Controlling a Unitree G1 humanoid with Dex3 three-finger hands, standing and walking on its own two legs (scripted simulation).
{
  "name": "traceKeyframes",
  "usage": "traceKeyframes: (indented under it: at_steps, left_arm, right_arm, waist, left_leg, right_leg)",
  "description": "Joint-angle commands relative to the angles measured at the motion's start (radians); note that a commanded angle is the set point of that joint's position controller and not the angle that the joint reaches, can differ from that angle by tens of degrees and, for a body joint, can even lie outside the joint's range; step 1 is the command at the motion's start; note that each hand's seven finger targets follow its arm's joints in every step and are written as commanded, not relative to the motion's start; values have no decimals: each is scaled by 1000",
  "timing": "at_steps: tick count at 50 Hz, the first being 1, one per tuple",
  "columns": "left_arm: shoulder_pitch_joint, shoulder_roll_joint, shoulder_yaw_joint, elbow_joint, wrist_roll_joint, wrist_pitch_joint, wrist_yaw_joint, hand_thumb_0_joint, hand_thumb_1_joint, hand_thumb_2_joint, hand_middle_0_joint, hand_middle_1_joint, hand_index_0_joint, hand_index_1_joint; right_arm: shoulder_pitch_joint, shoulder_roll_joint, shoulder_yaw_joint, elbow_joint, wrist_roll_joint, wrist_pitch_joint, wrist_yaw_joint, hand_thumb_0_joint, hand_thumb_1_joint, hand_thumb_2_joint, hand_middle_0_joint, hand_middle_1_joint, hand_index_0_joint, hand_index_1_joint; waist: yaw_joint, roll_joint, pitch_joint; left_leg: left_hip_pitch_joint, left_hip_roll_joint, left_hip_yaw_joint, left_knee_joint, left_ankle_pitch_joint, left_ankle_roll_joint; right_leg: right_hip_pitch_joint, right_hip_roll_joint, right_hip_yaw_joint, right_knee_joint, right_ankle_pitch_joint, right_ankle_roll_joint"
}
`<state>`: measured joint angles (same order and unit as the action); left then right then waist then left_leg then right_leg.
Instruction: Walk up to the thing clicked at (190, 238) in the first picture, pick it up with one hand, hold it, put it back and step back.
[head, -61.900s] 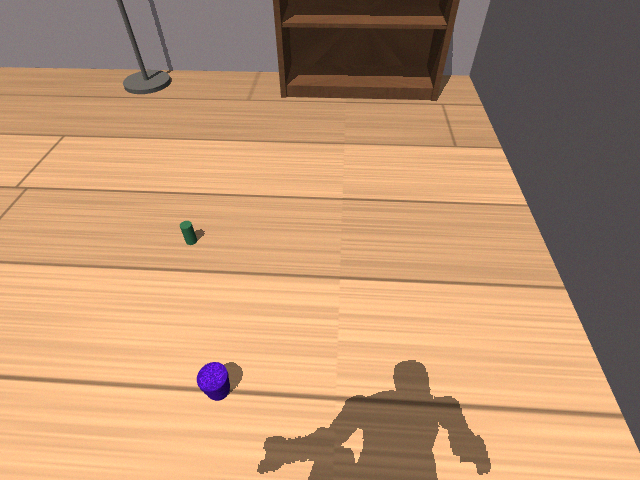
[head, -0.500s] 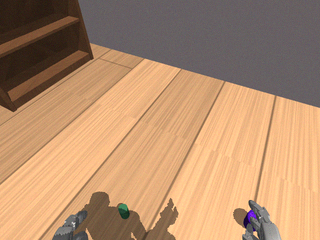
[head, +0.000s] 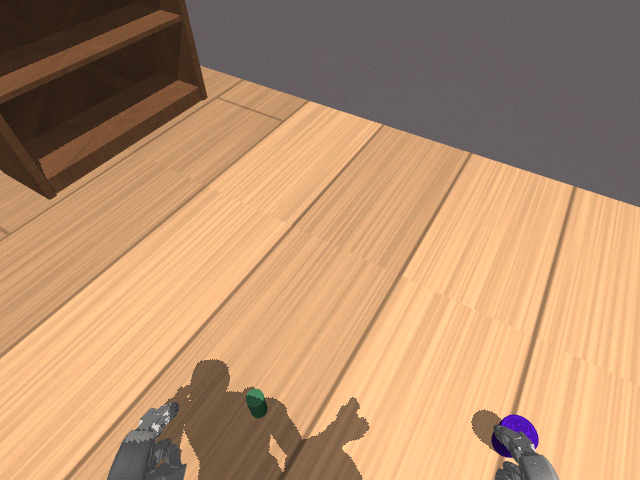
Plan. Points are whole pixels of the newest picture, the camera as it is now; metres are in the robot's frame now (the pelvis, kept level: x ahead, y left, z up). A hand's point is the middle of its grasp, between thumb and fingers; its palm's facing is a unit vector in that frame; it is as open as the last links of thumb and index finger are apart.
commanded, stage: stand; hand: left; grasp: from above
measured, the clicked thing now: (257, 403) +0.44 +0.21 -0.67
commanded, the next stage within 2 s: none
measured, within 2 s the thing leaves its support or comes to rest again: neither
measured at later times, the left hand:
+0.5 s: hand out of the picture +0.03 +0.24 -0.12, palm faces +0.04 -0.95 -0.32, open 7.4 cm
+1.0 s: hand out of the picture +0.05 +0.23 -0.10, palm faces +0.04 -0.94 -0.33, open 7.4 cm
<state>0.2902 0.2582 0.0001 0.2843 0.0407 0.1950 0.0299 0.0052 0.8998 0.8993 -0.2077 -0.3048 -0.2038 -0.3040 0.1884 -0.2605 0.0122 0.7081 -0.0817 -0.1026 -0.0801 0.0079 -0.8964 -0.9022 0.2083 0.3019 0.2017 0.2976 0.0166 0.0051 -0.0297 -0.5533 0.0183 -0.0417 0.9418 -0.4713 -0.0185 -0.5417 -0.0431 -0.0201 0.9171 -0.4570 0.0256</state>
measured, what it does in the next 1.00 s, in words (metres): rises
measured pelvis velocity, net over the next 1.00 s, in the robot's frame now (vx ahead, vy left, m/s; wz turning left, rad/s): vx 0.00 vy -0.01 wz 0.01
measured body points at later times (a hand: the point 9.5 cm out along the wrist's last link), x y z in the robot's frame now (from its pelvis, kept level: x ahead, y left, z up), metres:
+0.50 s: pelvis +0.00 +0.01 +0.05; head +0.00 +0.00 +0.50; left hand +0.03 +0.29 -0.09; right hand +0.07 -0.27 -0.09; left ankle +0.01 +0.13 -0.69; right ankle +0.01 -0.14 -0.69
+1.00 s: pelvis +0.00 -0.01 +0.06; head -0.01 -0.01 +0.51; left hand +0.05 +0.28 -0.08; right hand +0.06 -0.30 -0.09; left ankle +0.01 +0.13 -0.69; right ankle +0.01 -0.14 -0.69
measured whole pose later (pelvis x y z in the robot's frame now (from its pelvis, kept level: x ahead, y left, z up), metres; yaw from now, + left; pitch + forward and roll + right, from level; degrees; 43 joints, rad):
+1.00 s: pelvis +0.00 -0.01 +0.06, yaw +1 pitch -4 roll +0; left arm 0.14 0.29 0.03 1.14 0.03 0.01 0.02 0.00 0.90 0.90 -0.21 -0.30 -0.20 -0.30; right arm 0.15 -0.31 -0.03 1.12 -0.02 0.00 -0.02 0.00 -0.90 -0.90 0.21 0.30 0.20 0.30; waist 0.01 0.02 0.06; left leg -0.11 0.03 -0.04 0.38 -0.19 -0.03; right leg -0.10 -0.04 -0.04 0.37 -0.19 0.02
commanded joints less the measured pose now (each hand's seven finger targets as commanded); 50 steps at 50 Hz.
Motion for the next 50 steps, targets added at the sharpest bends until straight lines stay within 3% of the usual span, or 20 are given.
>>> traceKeyframes:
  at_steps: [1, 5, 9, 11, 13, 16, 21, 27, 28, 36, 42, 48, 50]
  left_arm:
    - [-69, 181, 96, 136, 12, -139, 14, 0, 900, 900, -200, -300, -200, -301]
    - [-105, 178, 97, 295, 7, -170, 19, 0, 900, 900, -200, -300, -200, -301]
    - [-122, 168, 95, 423, 7, -188, 14, 0, 900, 900, -200, -300, -200, -301]
    - [-124, 171, 96, 478, 4, -194, 11, 0, 900, 900, -200, -300, -200, -301]
    - [-112, 165, 91, 530, 0, -194, 10, 0, 900, 900, -200, -300, -200, -301]
    - [-103, 178, 89, 600, -6, -200, 11, 0, 900, 900, -200, -300, -200, -301]
    - [-116, 197, 83, 683, -8, -202, 12, 0, 900, 900, -200, -300, -200, -301]
    - [-123, 203, 73, 746, -5, -202, 11, 0, 900, 900, -200, -300, -200, -301]
    - [-121, 203, 72, 752, -3, -205, 13, 0, 900, 900, -200, -300, -200, -301]
    - [-141, 211, 70, 789, -10, -213, 13, 0, 900, 900, -200, -300, -200, -301]
    - [-173, 230, 71, 795, -10, -210, 6, 0, 900, 900, -200, -300, -200, -301]
    - [-190, 238, 71, 798, -15, -215, 4, 0, 900, 900, -200, -300, -200, -301]
    - [-183, 233, 69, 808, -16, -212, 2, 0, 900, 900, -200, -300, -200, -301]
  right_arm:
    - [-29, -173, -94, -22, 30, 11, 50, 0, -900, -900, 200, 300, 200, 300]
    - [-43, -173, -105, 49, 28, 30, 61, 0, -900, -900, 200, 300, 200, 300]
    - [-48, -181, -105, 103, 26, 49, 59, 0, -900, -900, 200, 300, 200, 300]
    - [-36, -186, -104, 131, 29, 52, 56, 0, -900, -900, 200, 300, 200, 300]
    - [-53, -200, -105, 155, 32, 55, 51, 0, -900, -900, 200, 300, 200, 300]
    - [-38, -202, -101, 199, 39, 60, 44, 0, -900, -900, 200, 300, 200, 300]
    - [-31, -208, -100, 259, 49, 70, 40, 0, -900, -900, 200, 300, 200, 300]
    - [-36, -203, -95, 304, 52, 83, 45, 0, -900, -900, 200, 300, 200, 300]
    - [-48, -203, -95, 306, 53, 82, 46, 0, -900, -900, 200, 300, 200, 300]
    - [-55, -203, -82, 331, 57, 81, 48, 0, -900, -900, 200, 300, 200, 300]
    - [-55, -216, -79, 345, 56, 89, 52, 0, -900, -900, 200, 300, 200, 300]
    - [-71, -219, -74, 349, 56, 82, 52, 0, -900, -900, 200, 300, 200, 300]
    - [-72, -231, -74, 354, 59, 81, 52, 0, -900, -900, 200, 300, 200, 300]
  waist:
    - [10, -51, -117]
    - [13, -10, -82]
    - [10, 26, 2]
    - [6, 29, 0]
    - [12, 73, 27]
    - [8, 38, 16]
    - [-1, 13, 44]
    - [-3, 1, 83]
    - [-1, -5, 69]
    - [0, -9, 61]
    - [-5, -5, 104]
    - [0, -1, 67]
    - [-2, 13, 81]
  left_leg:
    - [158, -5, -4, -203, 338, 75]
    - [225, 15, -40, -275, 314, 79]
    - [199, 38, -79, -396, 191, 82]
    - [231, 48, -89, -436, 231, 78]
    - [250, 64, -112, -500, 202, 73]
    - [312, 66, -94, -515, 321, 59]
    - [347, 64, -80, -571, 316, 48]
    - [356, 63, -76, -617, 245, 40]
    - [381, 64, -70, -601, 304, 43]
    - [424, 73, -63, -614, 407, 38]
    - [369, 69, -59, -644, 281, 31]
    - [400, 82, -56, -640, 366, 31]
    - [396, 79, -56, -647, 331, 31]
  right_leg:
    - [194, -54, 92, -219, 274, -81]
    - [196, -57, 74, -268, 241, -62]
    - [235, -39, 52, -341, 173, -49]
    - [274, -38, 49, -359, 212, -48]
    - [287, -32, 36, -386, 220, -42]
    - [344, -48, 45, -432, 294, -42]
    - [392, -61, 50, -511, 293, -39]
    - [403, -65, 51, -573, 229, -33]
    - [406, -71, 52, -581, 264, -34]
    - [428, -77, 48, -604, 354, -26]
    - [426, -71, 54, -631, 218, -27]
    - [447, -80, 61, -629, 303, -33]
    - [437, -74, 58, -638, 287, -30]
